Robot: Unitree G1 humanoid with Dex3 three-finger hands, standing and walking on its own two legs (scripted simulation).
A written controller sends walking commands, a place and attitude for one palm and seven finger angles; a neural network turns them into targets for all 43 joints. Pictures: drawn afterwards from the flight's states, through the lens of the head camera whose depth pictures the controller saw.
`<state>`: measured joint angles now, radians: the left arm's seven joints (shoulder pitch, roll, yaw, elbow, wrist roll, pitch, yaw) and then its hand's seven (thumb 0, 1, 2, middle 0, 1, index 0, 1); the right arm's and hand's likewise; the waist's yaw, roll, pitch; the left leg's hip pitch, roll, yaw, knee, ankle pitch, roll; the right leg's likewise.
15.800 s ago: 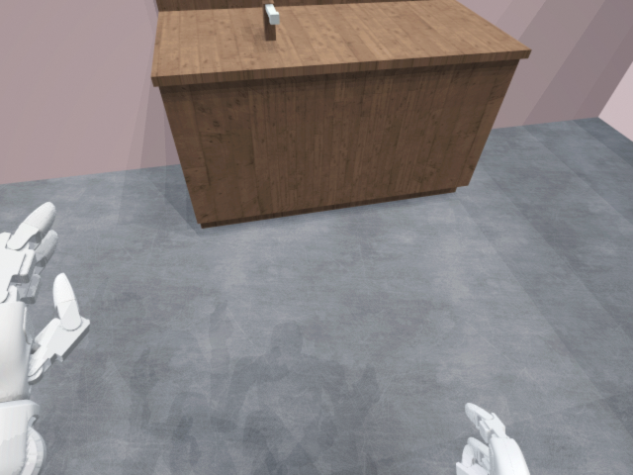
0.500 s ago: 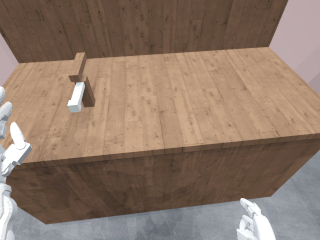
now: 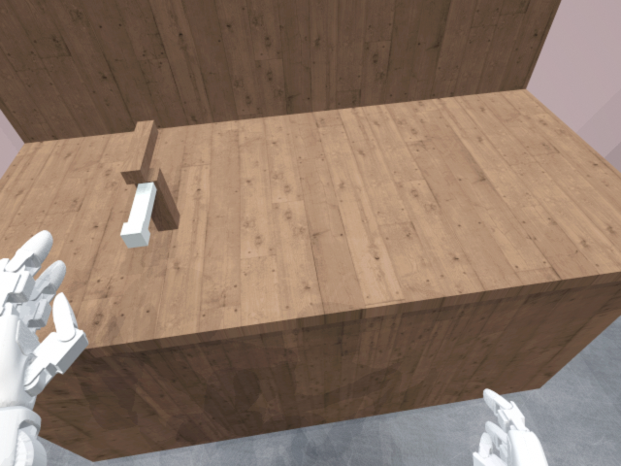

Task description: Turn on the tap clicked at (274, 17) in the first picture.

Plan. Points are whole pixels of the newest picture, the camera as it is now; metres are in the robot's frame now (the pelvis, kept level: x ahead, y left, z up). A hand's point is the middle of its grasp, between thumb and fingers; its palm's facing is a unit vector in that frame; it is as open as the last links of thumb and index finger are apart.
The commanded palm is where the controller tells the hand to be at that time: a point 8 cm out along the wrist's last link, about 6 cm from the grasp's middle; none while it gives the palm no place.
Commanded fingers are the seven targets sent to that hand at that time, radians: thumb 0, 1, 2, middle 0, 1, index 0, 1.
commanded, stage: turn the palm inward beside the body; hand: left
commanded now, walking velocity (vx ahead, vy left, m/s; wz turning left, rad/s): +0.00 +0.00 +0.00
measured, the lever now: (135, 234) +0.38 +0.31 +0.09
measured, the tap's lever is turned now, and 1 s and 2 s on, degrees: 0 0 0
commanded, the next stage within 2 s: reach beside the lever's end, fingers flat in 1.20 s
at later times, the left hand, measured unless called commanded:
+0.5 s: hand (73, 364) +0.17 +0.25 +0.14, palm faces +0.43 -0.89 -0.16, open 7.4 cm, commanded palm +0.11 +0.29 +0.15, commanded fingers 0.00 0.90 0.90 -0.20 -0.30 -0.20 -0.30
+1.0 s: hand (96, 380) +0.16 +0.22 +0.14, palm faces +0.45 -0.89 -0.12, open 7.4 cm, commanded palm +0.10 +0.27 +0.15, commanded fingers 0.00 0.90 0.90 -0.20 -0.30 -0.20 -0.30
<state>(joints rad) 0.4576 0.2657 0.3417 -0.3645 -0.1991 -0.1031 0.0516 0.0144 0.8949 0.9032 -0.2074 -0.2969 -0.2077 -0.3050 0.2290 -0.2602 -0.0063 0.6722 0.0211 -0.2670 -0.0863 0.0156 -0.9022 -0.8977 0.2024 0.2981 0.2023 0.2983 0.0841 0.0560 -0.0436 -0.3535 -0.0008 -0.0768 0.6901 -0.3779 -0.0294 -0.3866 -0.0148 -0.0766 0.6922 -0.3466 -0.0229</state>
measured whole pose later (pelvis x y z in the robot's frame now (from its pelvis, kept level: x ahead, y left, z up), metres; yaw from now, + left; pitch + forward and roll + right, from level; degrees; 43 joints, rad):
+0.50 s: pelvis -0.02 +0.02 +0.00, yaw +0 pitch +1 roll -1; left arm 0.52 0.23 0.22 -0.50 -0.19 -0.01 0.12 0.02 0.90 0.90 -0.21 -0.30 -0.21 -0.30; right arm 0.20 -0.22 0.05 0.63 0.02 -0.28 -0.08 0.02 -0.90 -0.90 0.21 0.30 0.21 0.30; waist 0.10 0.04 -0.05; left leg -0.37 -0.02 -0.07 0.72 -0.37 -0.01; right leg -0.39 -0.04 -0.07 0.70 -0.33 0.00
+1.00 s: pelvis -0.02 -0.01 +0.00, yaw +1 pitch +1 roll +0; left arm 0.55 0.21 0.22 -0.50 -0.25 0.04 0.14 0.02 0.90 0.90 -0.20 -0.30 -0.20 -0.30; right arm 0.23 -0.25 0.04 0.64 0.04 -0.33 -0.10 0.02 -0.90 -0.90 0.20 0.30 0.20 0.30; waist 0.08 0.07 -0.06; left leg -0.38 0.00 -0.10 0.73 -0.37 -0.04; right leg -0.40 -0.01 -0.10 0.71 -0.33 -0.03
